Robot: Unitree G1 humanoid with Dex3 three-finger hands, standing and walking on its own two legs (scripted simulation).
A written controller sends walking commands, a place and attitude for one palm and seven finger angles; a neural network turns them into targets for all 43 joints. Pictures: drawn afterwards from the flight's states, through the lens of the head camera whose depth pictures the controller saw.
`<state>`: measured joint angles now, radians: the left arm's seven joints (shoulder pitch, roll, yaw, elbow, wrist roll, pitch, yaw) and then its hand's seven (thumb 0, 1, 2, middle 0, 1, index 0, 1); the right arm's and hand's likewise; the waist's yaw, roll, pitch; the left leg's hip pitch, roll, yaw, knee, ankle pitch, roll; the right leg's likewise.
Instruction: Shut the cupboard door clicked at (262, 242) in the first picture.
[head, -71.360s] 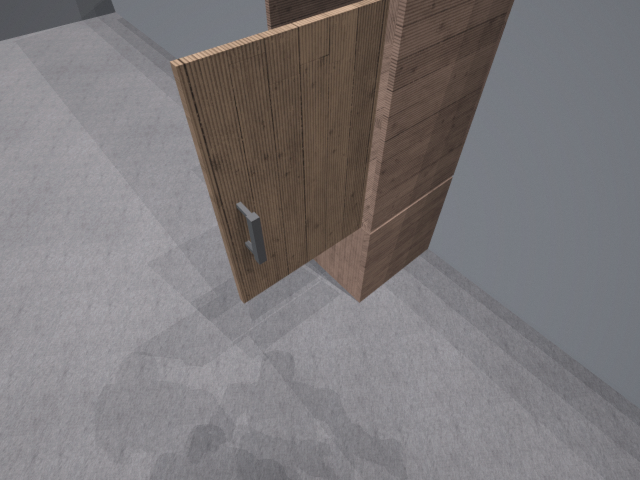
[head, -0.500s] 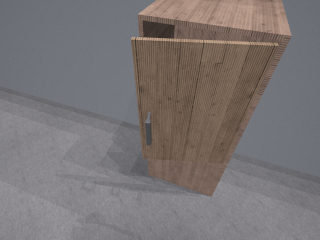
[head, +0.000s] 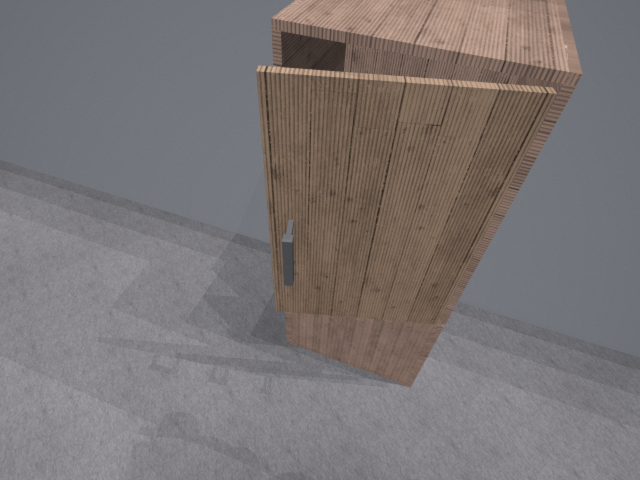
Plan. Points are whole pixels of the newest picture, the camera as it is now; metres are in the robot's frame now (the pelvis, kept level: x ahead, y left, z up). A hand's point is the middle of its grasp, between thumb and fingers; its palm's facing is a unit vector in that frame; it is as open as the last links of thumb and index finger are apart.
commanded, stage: look again from close up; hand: left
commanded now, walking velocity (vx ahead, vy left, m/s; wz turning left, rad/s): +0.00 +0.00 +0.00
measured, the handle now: (289, 253) +0.52 +0.09 -0.09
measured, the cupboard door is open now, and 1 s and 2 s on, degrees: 16 16 16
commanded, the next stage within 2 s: shuffle to correct the standing spot in 0.58 s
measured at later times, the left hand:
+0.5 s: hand out of the picture +0.00 +0.16 -0.18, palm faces +0.03 -0.99 -0.17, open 7.4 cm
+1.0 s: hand out of the picture +0.00 +0.14 -0.18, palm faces +0.06 -0.98 -0.17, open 7.4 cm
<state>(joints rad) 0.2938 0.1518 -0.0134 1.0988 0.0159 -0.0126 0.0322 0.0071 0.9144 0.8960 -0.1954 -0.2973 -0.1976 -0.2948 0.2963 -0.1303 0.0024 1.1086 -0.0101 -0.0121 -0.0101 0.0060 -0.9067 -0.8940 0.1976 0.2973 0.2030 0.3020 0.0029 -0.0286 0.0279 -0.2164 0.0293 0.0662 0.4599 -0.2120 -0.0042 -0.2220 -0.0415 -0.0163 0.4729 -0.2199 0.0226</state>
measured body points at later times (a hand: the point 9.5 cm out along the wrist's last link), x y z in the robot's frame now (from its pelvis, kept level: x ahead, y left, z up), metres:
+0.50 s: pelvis +0.01 +0.00 +0.00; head +0.01 +0.01 +0.45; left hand +0.00 +0.21 -0.16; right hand +0.01 -0.22 -0.16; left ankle +0.02 +0.12 -0.74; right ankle +0.02 -0.13 -0.74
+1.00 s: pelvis +0.03 -0.03 -0.01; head +0.04 -0.02 +0.44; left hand +0.00 +0.19 -0.17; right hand +0.01 -0.24 -0.17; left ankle +0.02 +0.12 -0.74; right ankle +0.02 -0.13 -0.74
